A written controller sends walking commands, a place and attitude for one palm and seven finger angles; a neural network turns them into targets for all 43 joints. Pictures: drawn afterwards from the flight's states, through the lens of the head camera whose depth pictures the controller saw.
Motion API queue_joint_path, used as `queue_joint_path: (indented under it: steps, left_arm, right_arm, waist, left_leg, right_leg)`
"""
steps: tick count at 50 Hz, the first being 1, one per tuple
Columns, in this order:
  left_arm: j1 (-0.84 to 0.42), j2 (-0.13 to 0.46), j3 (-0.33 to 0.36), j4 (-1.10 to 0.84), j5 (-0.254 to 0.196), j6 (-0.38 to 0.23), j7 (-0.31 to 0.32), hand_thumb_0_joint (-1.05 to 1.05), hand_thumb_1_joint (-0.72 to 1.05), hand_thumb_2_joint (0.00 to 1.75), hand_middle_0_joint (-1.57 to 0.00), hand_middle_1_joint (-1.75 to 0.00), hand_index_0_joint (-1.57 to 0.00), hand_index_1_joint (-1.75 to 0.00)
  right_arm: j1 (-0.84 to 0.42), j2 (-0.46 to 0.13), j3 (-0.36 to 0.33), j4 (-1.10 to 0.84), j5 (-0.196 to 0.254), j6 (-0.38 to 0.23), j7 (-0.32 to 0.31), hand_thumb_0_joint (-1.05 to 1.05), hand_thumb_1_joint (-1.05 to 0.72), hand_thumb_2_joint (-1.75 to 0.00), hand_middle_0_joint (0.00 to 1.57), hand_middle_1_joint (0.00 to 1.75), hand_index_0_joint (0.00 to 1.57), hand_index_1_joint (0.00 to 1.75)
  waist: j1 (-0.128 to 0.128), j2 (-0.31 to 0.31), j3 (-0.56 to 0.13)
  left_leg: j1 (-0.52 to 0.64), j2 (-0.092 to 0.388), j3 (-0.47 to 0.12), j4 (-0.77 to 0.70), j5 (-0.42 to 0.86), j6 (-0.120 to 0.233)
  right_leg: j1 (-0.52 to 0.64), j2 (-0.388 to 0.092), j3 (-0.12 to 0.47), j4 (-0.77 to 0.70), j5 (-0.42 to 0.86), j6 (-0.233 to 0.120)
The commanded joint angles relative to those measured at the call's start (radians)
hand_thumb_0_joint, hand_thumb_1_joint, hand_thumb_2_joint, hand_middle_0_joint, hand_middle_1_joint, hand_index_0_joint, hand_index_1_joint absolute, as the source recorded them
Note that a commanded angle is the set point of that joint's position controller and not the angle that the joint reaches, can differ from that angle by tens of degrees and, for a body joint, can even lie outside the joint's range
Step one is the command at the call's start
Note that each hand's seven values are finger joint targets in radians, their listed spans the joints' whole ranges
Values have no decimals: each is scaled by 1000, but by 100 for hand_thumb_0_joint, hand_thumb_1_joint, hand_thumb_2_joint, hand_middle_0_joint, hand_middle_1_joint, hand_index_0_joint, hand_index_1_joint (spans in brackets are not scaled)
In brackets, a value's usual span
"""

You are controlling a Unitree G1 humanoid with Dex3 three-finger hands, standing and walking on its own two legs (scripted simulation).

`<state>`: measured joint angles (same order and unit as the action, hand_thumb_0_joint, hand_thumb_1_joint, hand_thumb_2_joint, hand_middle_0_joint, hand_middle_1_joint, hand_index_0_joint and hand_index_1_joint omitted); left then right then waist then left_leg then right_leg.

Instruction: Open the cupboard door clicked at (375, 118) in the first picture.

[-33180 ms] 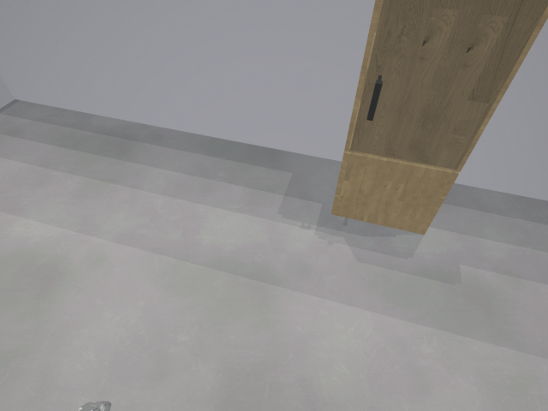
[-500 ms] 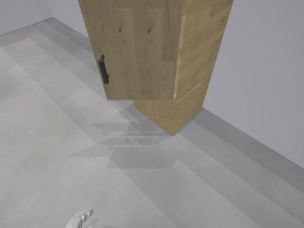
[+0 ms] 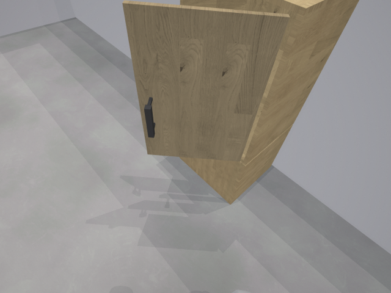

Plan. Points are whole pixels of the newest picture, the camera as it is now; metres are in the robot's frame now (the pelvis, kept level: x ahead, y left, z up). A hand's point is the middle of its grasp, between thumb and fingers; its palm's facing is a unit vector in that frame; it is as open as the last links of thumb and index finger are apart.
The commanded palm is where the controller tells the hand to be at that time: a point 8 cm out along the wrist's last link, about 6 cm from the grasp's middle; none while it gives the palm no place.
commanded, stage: come to a stop and stand still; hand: left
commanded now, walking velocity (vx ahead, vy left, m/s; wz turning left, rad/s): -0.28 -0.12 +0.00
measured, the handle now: (150, 117) +0.64 +0.21 -0.10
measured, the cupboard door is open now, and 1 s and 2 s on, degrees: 44 44 44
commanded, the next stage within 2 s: look again from close up in 1.48 s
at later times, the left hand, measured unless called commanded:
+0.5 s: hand out of the picture +0.14 +0.17 -0.18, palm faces +0.03 -0.98 -0.21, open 7.3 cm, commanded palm none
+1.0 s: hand out of the picture +0.09 +0.14 -0.16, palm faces +0.01 -0.96 -0.27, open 7.4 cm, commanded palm none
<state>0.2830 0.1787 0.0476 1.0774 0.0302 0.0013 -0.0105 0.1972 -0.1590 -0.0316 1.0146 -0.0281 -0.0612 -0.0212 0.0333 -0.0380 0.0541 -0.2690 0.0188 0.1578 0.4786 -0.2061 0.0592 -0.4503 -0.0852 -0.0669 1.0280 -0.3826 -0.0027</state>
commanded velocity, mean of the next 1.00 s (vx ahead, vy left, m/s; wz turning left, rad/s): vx -0.08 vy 0.01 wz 0.00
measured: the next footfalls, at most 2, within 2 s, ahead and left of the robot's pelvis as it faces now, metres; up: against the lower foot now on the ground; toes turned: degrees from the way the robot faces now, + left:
right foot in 0.16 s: +0.12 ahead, -0.14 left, +0.00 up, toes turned -3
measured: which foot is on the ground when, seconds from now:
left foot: down 0.00-1.00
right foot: up 0.00-0.14, down 0.16-1.00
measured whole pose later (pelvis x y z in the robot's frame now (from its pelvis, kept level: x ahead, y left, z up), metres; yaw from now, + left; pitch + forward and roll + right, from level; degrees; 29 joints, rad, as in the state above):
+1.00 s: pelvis +0.06 -0.05 +0.00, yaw +1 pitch +0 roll +2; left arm 0.25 0.15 -0.01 1.06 0.02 -0.01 0.02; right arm 0.29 -0.20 0.00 1.02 -0.02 0.00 -0.01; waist 0.00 0.07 0.03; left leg -0.16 0.04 0.13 0.44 -0.26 -0.02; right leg -0.27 -0.03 -0.08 0.52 -0.25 -0.04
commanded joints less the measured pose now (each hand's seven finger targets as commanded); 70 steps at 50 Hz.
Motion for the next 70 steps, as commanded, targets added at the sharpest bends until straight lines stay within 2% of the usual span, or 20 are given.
queue_joint_path:
  steps: [1,3,5,6,8,9,11,14,17,21,24,26,27,28,29,31,33,35,40,70]
  left_arm:
    - [12,10,-6,-62,-6,-18,3,0,90,90,-20,-30,-20,-30]
    - [15,1,-14,-50,-10,-12,14,0,90,90,-20,-30,-20,-30]
    - [53,31,-7,-33,-12,-4,22,0,90,90,-20,-30,-20,-30]
    - [61,71,-3,-35,-10,-9,25,0,90,90,-20,-30,-20,-30]
    - [18,146,-3,-47,-8,-9,29,0,90,90,-20,-30,-20,-30]
    - [-14,161,-1,-54,-11,-8,30,0,90,90,-20,-30,-20,-30]
    - [-33,155,2,-58,-16,-8,40,0,90,90,-20,-30,-20,-30]
    - [-36,162,14,-72,-18,-1,48,0,90,90,-20,-30,-20,-30]
    - [-60,158,19,-95,-18,12,50,0,90,90,-20,-30,-20,-30]
    - [-99,100,16,-129,-15,29,46,0,90,90,-20,-30,-20,-30]
    - [-74,85,16,-130,-11,40,41,0,90,90,-20,-30,-20,-30]
    - [-43,86,16,-119,-6,36,39,0,90,90,-20,-30,-20,-30]
    - [61,109,-6,-86,-24,24,80,0,90,90,-20,-30,-20,-30]
    - [-16,174,3,-144,-14,5,71,0,90,90,-20,-30,-20,-30]
    - [-49,178,1,-158,-14,-5,66,0,90,90,-20,-30,-20,-30]
    - [-79,146,-8,-170,-9,-8,55,0,90,90,-20,-30,-20,-30]
    - [-69,118,-17,-164,-10,-5,48,0,90,90,-20,-30,-20,-30]
    - [-45,113,-24,-147,-12,-8,44,0,90,90,-20,-30,-20,-30]
    - [-38,128,-27,-119,-16,-21,40,0,90,90,-20,-30,-20,-30]
    - [-20,102,-23,13,-21,-40,44,0,90,90,-20,-30,-20,-30]
  right_arm:
    - [90,-127,-17,3,-1,-3,-8,0,-90,-90,20,30,20,30]
    - [75,-124,-11,11,2,5,-15,0,-90,-90,20,30,20,30]
    - [46,-123,-11,18,9,20,-20,0,-90,-90,20,30,20,30]
    - [43,-109,-10,22,15,24,-19,0,-90,-90,20,30,20,30]
    - [97,-80,-10,32,25,40,-8,0,-90,-90,20,30,20,30]
    - [114,-71,-11,38,25,51,-5,0,-90,-90,20,30,20,30]
    - [139,-84,-17,54,25,66,-9,0,-90,-90,20,30,20,30]
    - [155,-95,-25,54,23,73,-12,0,-90,-90,20,30,20,30]
    - [145,-103,-31,35,20,84,-15,0,-90,-90,20,30,20,30]
    - [108,-138,-39,6,7,84,-17,0,-90,-90,20,30,20,30]
    - [56,-154,-39,-15,4,78,-17,0,-90,-90,20,30,20,30]
    - [28,-144,-38,-25,7,78,-14,0,-90,-90,20,30,20,30]
    - [-61,-184,-44,-102,33,56,-5,0,-90,-90,20,30,20,30]
    - [25,-103,-32,-122,19,64,4,0,-90,-90,20,30,20,30]
    - [86,-85,-23,-119,19,66,8,0,-90,-90,20,30,20,30]
    - [144,-82,-16,-122,9,58,12,0,-90,-90,20,30,20,30]
    - [105,-116,-15,-138,9,53,10,0,-90,-90,20,30,20,30]
    - [89,-129,-10,-147,11,55,9,0,-90,-90,20,30,20,30]
    - [129,-111,5,-102,8,52,10,0,-90,-90,20,30,20,30]
    - [187,-64,24,96,9,34,-9,0,-90,-90,20,30,20,30]
  waist:
    - [-27,92,-29]
    - [-17,79,-46]
    - [11,108,-61]
    - [17,77,-52]
    - [-22,1,-49]
    - [-38,-21,-48]
    - [-43,-151,-99]
    - [-35,-78,-144]
    - [-34,-23,-125]
    - [-26,124,-72]
    - [-7,174,-34]
    - [6,112,-25]
    - [27,183,-64]
    - [-30,133,-121]
    - [-59,78,-142]
    - [-76,100,-95]
    - [-51,72,-26]
    - [-45,-5,2]
    - [-57,-35,8]
    - [-36,27,-19]
  left_leg:
    - [13,264,-190,-249,174,102]
    - [0,245,-167,-184,320,86]
    - [-12,210,-137,-111,281,41]
    - [-24,166,-132,-72,225,3]
    - [-27,68,-96,-35,-10,-58]
    - [2,48,-86,-29,2,-68]
    - [54,47,-81,15,49,-71]
    - [68,56,-80,59,181,-76]
    - [90,79,-98,66,275,-70]
    - [32,196,-196,-84,332,5]
    - [-38,225,-211,-117,248,47]
    - [-68,190,-181,-97,109,22]
    - [-3,184,-92,96,207,-33]
    - [-5,83,-90,101,-1,-54]
    - [33,70,-91,72,-87,-52]
    - [73,98,-134,-9,-50,-26]
    - [4,135,-175,-73,-43,-8]
    - [-11,114,-155,-84,-119,-14]
    - [63,78,-115,-92,-110,-29]
    - [105,105,-96,-137,37,-57]
  right_leg:
    - [66,-11,2,-227,52,13]
    - [177,13,-1,-350,118,21]
    - [277,20,-2,-497,230,26]
    - [304,0,51,-576,337,16]
    - [280,-125,162,-602,549,-50]
    - [249,-147,170,-582,601,-74]
    - [268,-139,152,-576,697,-87]
    - [310,-149,137,-526,819,-94]
    - [257,-126,115,-508,730,-88]
    - [219,11,16,-410,320,-17]
    - [224,38,27,-370,80,-10]
    - [256,24,44,-443,163,-16]
    - [198,-65,104,-489,381,-34]
    - [189,-108,198,-511,334,-82]
    - [156,-120,214,-540,221,-103]
    - [89,-49,138,-524,111,-74]
    - [110,5,90,-519,106,-40]
    - [118,-6,119,-569,86,-38]
    - [99,-35,164,-654,35,-45]
    - [271,-40,111,-655,353,-56]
